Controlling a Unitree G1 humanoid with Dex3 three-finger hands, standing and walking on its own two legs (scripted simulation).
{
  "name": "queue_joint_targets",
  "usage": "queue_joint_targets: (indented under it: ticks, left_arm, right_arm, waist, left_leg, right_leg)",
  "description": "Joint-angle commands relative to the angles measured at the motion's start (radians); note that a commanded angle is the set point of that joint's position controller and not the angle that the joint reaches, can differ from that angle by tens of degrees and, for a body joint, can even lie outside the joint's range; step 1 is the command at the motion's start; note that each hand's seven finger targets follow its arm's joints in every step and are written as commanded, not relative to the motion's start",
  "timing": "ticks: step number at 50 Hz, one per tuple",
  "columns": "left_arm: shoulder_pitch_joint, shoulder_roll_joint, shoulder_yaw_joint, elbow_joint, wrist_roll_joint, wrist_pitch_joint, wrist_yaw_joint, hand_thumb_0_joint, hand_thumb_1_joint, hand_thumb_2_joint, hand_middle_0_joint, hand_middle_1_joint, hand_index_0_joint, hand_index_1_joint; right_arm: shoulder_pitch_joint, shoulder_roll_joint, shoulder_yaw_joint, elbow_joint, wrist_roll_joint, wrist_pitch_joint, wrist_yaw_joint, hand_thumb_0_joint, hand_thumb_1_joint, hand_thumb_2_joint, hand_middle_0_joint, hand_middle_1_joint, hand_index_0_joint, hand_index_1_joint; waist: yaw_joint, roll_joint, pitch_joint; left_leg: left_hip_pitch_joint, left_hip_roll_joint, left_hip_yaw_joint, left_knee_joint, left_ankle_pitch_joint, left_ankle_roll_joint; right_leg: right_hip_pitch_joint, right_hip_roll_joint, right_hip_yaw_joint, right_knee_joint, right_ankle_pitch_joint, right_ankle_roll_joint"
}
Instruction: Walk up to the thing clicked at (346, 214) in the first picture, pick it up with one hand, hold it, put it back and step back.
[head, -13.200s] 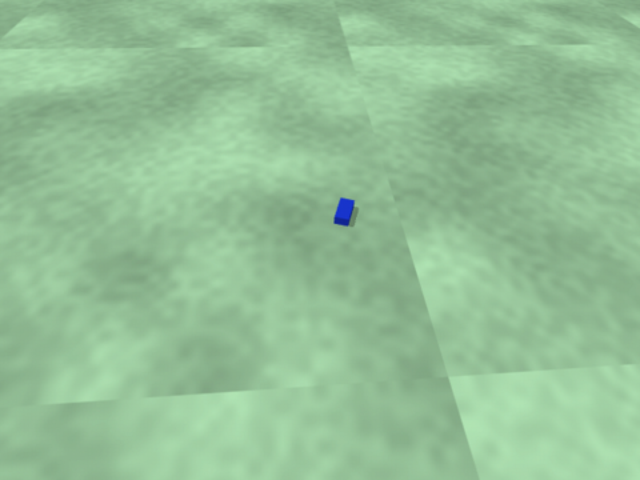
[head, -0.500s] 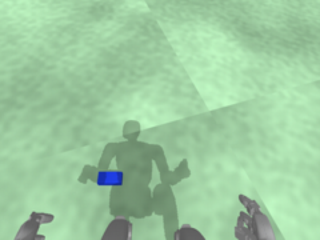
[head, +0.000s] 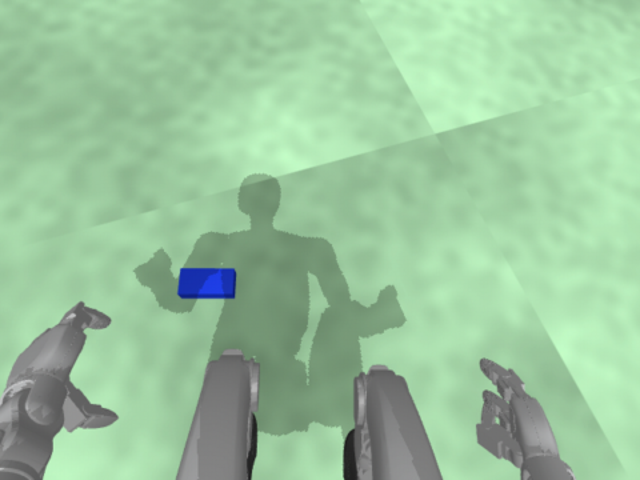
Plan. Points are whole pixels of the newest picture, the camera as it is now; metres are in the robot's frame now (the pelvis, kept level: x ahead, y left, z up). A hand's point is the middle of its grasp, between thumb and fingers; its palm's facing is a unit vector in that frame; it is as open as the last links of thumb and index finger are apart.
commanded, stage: rise first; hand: left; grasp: from above
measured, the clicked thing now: (208, 283) +0.48 +0.25 -0.53
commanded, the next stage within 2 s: none
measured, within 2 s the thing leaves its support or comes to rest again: neither
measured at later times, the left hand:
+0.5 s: hand (136, 313) +0.36 +0.31 -0.29, palm faces -0.46 -0.18 -0.87, open 14.0 cm
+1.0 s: hand (151, 293) +0.41 +0.32 -0.36, palm faces -0.44 -0.02 -0.90, open 14.1 cm
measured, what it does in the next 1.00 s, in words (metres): lowers itself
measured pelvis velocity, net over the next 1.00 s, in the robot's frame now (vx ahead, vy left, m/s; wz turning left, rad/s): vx -0.04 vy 0.00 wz -0.14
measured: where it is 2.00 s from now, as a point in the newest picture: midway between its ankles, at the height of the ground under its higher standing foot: outside the picture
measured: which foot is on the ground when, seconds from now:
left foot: down 0.00-1.00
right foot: down 0.00-1.00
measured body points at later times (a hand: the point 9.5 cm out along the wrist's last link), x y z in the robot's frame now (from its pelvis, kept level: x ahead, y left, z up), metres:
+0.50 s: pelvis -0.05 +0.00 -0.16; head +0.16 +0.04 +0.24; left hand +0.38 +0.32 -0.24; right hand +0.02 -0.28 -0.28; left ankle +0.06 +0.13 -0.51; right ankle +0.03 -0.13 -0.51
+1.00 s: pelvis -0.04 +0.00 -0.21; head +0.19 +0.06 +0.17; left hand +0.43 +0.32 -0.31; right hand +0.02 -0.28 -0.33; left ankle +0.06 +0.13 -0.51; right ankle +0.03 -0.13 -0.51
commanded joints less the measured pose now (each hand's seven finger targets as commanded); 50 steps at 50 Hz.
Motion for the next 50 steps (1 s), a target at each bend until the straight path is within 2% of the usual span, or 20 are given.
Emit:
queue_joint_targets:
  ticks: [1,2,5,9,10,11,12,14,15,18,21,26,30,31,36,37,39,42,46,50]
  left_arm:
    - [-0.179,0.292,0.098,-0.058,0.091,-0.068,0.056,0.000,-0.500,0.943,-0.167,-0.997,-0.162,-1.003]
    - [-0.229,0.299,0.094,-0.043,0.108,-0.076,0.062,0.000,-0.500,0.949,-0.163,-0.995,-0.158,-1.002]
    - [-0.350,0.375,0.107,0.028,0.179,-0.104,0.078,0.000,-0.505,0.959,-0.148,-0.998,-0.145,-1.003]
    - [-0.490,0.416,0.094,0.119,0.255,-0.149,0.096,0.000,-0.512,0.973,-0.132,-1.007,-0.129,-1.011]
    - [-0.559,0.430,0.088,0.111,0.272,-0.161,0.102,0.000,-0.527,0.988,-0.121,-1.012,-0.116,-1.018]
    - [-0.576,0.465,0.097,0.137,0.295,-0.170,0.107,0.000,-0.511,0.992,-0.109,-1.011,-0.104,-1.017]
    - [-0.600,0.456,0.087,0.165,0.309,-0.175,0.111,0.000,-0.519,0.998,-0.105,-1.011,-0.100,-1.017]
    - [-0.630,0.490,0.099,0.202,0.342,-0.189,0.125,0.000,-0.506,1.002,-0.094,-1.005,-0.089,-1.012]
    - [-0.671,0.492,0.090,0.206,0.358,-0.197,0.130,0.000,-0.510,1.011,-0.083,-1.005,-0.078,-1.011]
    - [-0.735,0.523,0.089,0.243,0.405,-0.215,0.153,0.000,-0.533,1.033,-0.066,-1.004,-0.059,-1.011]
    - [-0.781,0.587,0.114,0.291,0.448,-0.229,0.184,0.000,-0.544,1.035,-0.060,-0.996,-0.052,-1.003]
    - [-0.860,0.596,0.082,0.381,0.519,-0.248,0.219,0.000,-0.537,1.025,-0.069,-0.974,-0.062,-0.981]
    - [-0.905,0.632,0.083,0.420,0.574,-0.265,0.245,0.000,-0.552,1.031,-0.069,-0.963,-0.058,-0.973]
    - [-0.927,0.628,0.068,0.424,0.580,-0.271,0.251,0.000,-0.530,1.008,-0.075,-0.967,-0.071,-0.971]
    - [-0.964,0.684,0.087,0.466,0.632,-0.287,0.286,0.000,-0.536,1.008,-0.079,-0.956,-0.073,-0.961]
    - [-0.965,0.684,0.085,0.476,0.644,-0.289,0.294,0.000,-0.534,1.003,-0.084,-0.960,-0.078,-0.964]
    - [-0.975,0.676,0.074,0.486,0.659,-0.291,0.303,0.000,-0.529,0.998,-0.078,-0.970,-0.076,-0.971]
    - [-0.994,0.712,0.091,0.486,0.679,-0.298,0.326,0.000,-0.523,0.988,-0.083,-0.970,-0.084,-0.969]
    - [-0.989,0.700,0.086,0.511,0.685,-0.289,0.342,0.000,-0.544,0.997,-0.080,-0.974,-0.076,-0.977]
    - [-1.010,0.711,0.092,0.538,0.675,-0.272,0.355,0.000,-0.547,0.999,-0.070,-0.995,-0.069,-0.994]
  right_arm:
    - [0.073,-0.165,-0.073,-0.057,0.000,-0.016,0.006,0.000,-0.920,-0.907,0.200,0.300,0.200,0.300]
    - [0.074,-0.167,-0.074,-0.051,-0.003,-0.011,0.009,0.000,-0.914,-0.905,0.201,0.300,0.200,0.300]
    - [0.088,-0.174,-0.075,-0.017,-0.013,0.007,0.019,0.000,-0.911,-0.905,0.200,0.300,0.200,0.300]
    - [0.120,-0.176,-0.072,0.015,-0.023,0.031,0.029,0.000,-0.898,-0.902,0.200,0.300,0.200,0.300]
    - [0.124,-0.181,-0.073,0.018,-0.027,0.038,0.032,0.000,-0.902,-0.903,0.200,0.300,0.200,0.300]
    - [0.124,-0.183,-0.073,0.019,-0.029,0.044,0.031,0.000,-0.878,-0.897,0.200,0.300,0.200,0.300]
    - [0.131,-0.182,-0.071,0.027,-0.031,0.052,0.033,0.000,-0.883,-0.898,0.200,0.300,0.200,0.300]
    - [0.135,-0.187,-0.067,0.034,-0.035,0.066,0.038,0.000,-0.865,-0.894,0.200,0.300,0.200,0.300]
    - [0.136,-0.190,-0.066,0.036,-0.039,0.074,0.038,0.000,-0.861,-0.892,0.200,0.300,0.200,0.300]
    - [0.152,-0.191,-0.058,0.050,-0.048,0.097,0.042,0.000,-0.866,-0.894,0.200,0.300,0.200,0.300]
    - [0.152,-0.193,-0.044,0.059,-0.061,0.122,0.048,0.000,-0.873,-0.896,0.200,0.300,0.200,0.300]
    - [0.146,-0.206,-0.031,0.076,-0.081,0.150,0.054,0.000,-0.880,-0.896,0.200,0.300,0.200,0.300]
    - [0.162,-0.209,-0.018,0.092,-0.095,0.166,0.059,0.000,-0.890,-0.899,0.200,0.300,0.200,0.300]
    - [0.157,-0.207,-0.015,0.096,-0.101,0.168,0.060,0.000,-0.889,-0.899,0.200,0.300,0.200,0.300]
    - [0.167,-0.218,0.000,0.108,-0.122,0.180,0.066,0.000,-0.894,-0.900,0.200,0.300,0.200,0.300]
    - [0.163,-0.217,0.002,0.112,-0.125,0.183,0.066,0.000,-0.895,-0.900,0.200,0.300,0.200,0.300]
    - [0.159,-0.221,0.007,0.113,-0.135,0.187,0.071,0.000,-0.896,-0.900,0.200,0.300,0.200,0.300]
    - [0.155,-0.222,0.014,0.116,-0.146,0.194,0.073,0.000,-0.898,-0.900,0.200,0.300,0.200,0.300]
    - [0.157,-0.218,0.023,0.127,-0.160,0.199,0.079,0.000,-0.904,-0.903,0.200,0.300,0.200,0.300]
    - [0.147,-0.221,0.027,0.125,-0.165,0.198,0.079,0.000,-0.904,-0.902,0.200,0.300,0.200,0.300]
  waist:
    - [0.021,0.088,-0.518]
    - [0.010,0.073,-0.524]
    - [0.015,0.073,-0.565]
    - [0.007,0.078,-0.582]
    - [-0.001,0.086,-0.600]
    - [0.001,0.080,-0.593]
    - [-0.007,0.087,-0.576]
    - [0.000,0.103,-0.576]
    - [-0.011,0.125,-0.565]
    - [-0.029,0.135,-0.565]
    - [-0.028,0.137,-0.544]
    - [-0.059,0.182,-0.468]
    - [-0.067,0.208,-0.495]
    - [-0.083,0.203,-0.482]
    - [-0.089,0.220,-0.506]
    - [-0.085,0.240,-0.499]
    - [-0.101,0.245,-0.495]
    - [-0.101,0.253,-0.516]
    - [-0.111,0.267,-0.517]
    - [-0.122,0.247,-0.492]
  left_leg:
    - [0.331,-0.027,0.034,-0.061,0.281,0.047]
    - [0.291,-0.027,0.030,-0.043,0.249,0.046]
    - [0.226,-0.023,0.030,0.033,0.223,0.050]
    - [0.137,-0.022,0.034,0.113,0.168,0.051]
    - [0.138,-0.020,0.030,0.125,0.156,0.049]
    - [0.107,-0.020,0.031,0.136,0.119,0.049]
    - [0.087,-0.019,0.030,0.148,0.101,0.050]
    - [0.071,-0.018,0.018,0.157,0.067,0.046]
    - [0.069,-0.016,0.011,0.161,0.045,0.045]
    - [0.024,-0.020,0.014,0.204,0.030,0.048]
    - [-0.024,-0.022,0.016,0.242,0.014,0.051]
    - [-0.065,-0.019,-0.017,0.256,-0.081,0.046]
    - [-0.064,-0.024,-0.008,0.314,-0.017,0.043]
    - [-0.089,-0.026,-0.003,0.329,-0.019,0.045]
    - [-0.091,-0.024,-0.003,0.378,0.028,0.044]
    - [-0.088,-0.023,-0.003,0.380,0.023,0.041]
    - [-0.089,-0.019,-0.006,0.400,0.040,0.042]
    - [-0.101,-0.019,0.000,0.433,0.078,0.045]
    - [-0.091,-0.015,-0.007,0.450,0.120,0.045]
    - [-0.138,-0.008,-0.007,0.469,0.090,0.048]
  right_leg:
    - [0.059,0.032,-0.018,-0.117,0.313,-0.044]
    - [0.035,0.034,-0.023,-0.101,0.288,-0.045]
    - [-0.016,0.039,-0.032,-0.038,0.269,-0.044]
    - [-0.077,0.044,-0.045,0.022,0.223,-0.045]
    - [-0.095,0.043,-0.051,0.038,0.212,-0.046]
    - [-0.109,0.046,-0.055,0.043,0.179,-0.046]
    - [-0.136,0.047,-0.060,0.053,0.161,-0.046]
    - [-0.181,0.050,-0.076,0.094,0.126,-0.051]
    - [-0.219,0.050,-0.083,0.110,0.108,-0.052]
    - [-0.242,0.054,-0.091,0.137,0.097,-0.052]
    - [-0.278,0.056,-0.096,0.167,0.073,-0.054]
    - [-0.402,0.055,-0.123,0.240,0.015,-0.058]
    - [-0.428,0.057,-0.126,0.273,0.062,-0.060]
    - [-0.433,0.058,-0.126,0.273,0.058,-0.059]
    - [-0.432,0.064,-0.138,0.306,0.099,-0.057]
    - [-0.444,0.065,-0.140,0.319,0.095,-0.059]
    - [-0.453,0.068,-0.148,0.330,0.114,-0.056]
    - [-0.436,0.073,-0.149,0.346,0.149,-0.052]
    - [-0.439,0.078,-0.159,0.370,0.187,-0.051]
    - [-0.452,0.080,-0.161,0.371,0.171,-0.048]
